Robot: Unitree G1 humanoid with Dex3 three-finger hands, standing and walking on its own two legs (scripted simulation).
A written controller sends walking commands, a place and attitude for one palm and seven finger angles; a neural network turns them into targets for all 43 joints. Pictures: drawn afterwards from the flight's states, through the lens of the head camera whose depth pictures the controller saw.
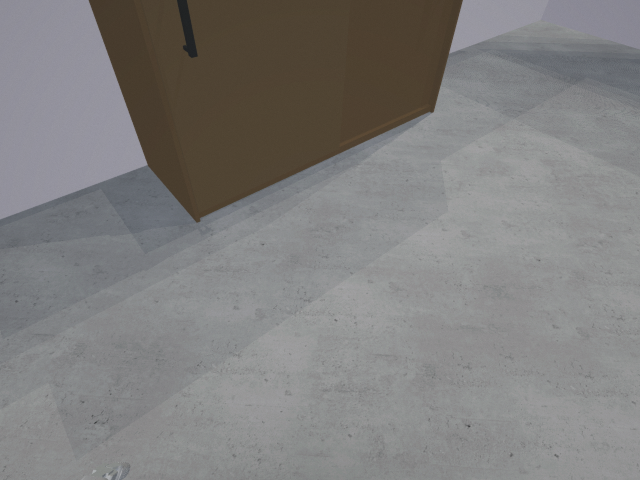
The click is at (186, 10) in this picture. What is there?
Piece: wardrobe's sliding door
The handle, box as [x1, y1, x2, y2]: [177, 0, 197, 57]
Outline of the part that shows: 177,0 186,40 186,44 183,46 183,48 188,52 188,54 191,57 197,55 186,0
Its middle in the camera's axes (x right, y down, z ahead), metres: -0.43 -0.69 +1.18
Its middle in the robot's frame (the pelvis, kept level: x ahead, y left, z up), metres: +1.34 +0.49 +0.08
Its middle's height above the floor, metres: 0.85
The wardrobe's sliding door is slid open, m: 0.00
